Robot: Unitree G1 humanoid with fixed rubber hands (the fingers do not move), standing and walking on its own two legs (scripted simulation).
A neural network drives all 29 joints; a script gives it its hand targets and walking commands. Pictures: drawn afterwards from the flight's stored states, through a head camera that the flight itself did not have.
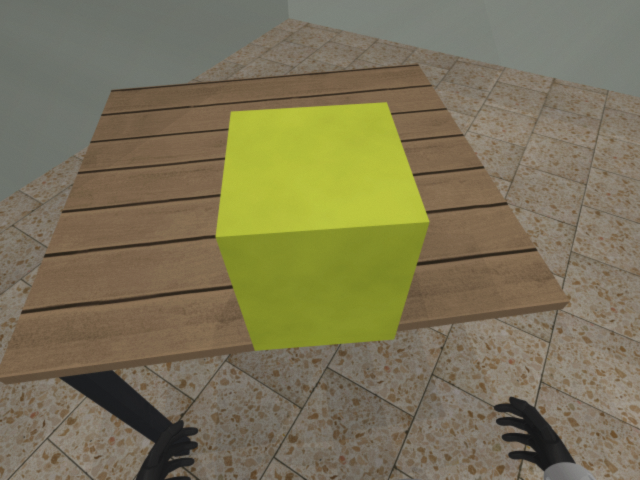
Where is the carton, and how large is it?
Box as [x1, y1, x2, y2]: [216, 102, 428, 350]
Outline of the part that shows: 386,102 231,112 218,212 216,239 255,350 393,339 428,225 428,219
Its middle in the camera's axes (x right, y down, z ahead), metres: +0.00 -0.01 +0.52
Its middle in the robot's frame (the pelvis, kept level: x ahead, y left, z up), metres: +0.40 +0.02 +0.08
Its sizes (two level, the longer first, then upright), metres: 0.210 0.200 0.250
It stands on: a table, 0.70 m high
